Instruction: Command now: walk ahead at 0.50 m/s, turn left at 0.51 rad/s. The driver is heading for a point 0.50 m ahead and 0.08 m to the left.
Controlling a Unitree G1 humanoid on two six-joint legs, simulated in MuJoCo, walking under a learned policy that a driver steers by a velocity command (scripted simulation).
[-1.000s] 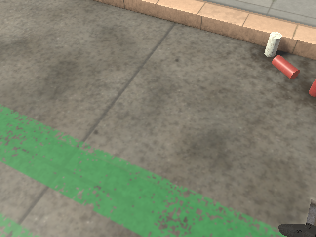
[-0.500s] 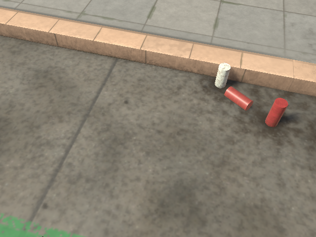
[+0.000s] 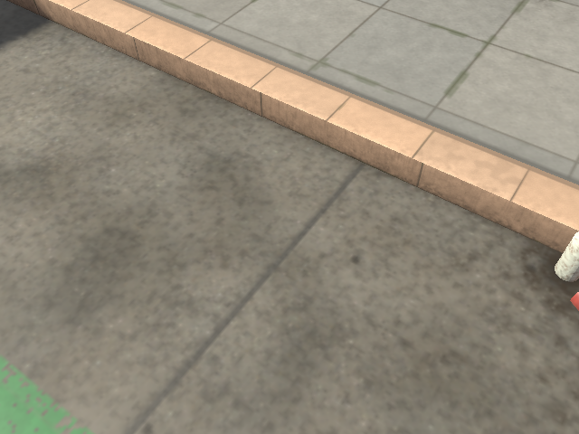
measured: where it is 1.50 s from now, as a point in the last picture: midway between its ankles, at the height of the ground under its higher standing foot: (266, 433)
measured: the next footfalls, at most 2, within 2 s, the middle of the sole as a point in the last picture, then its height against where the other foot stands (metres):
left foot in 0.20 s outside the picture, level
right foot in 0.66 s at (314, 394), level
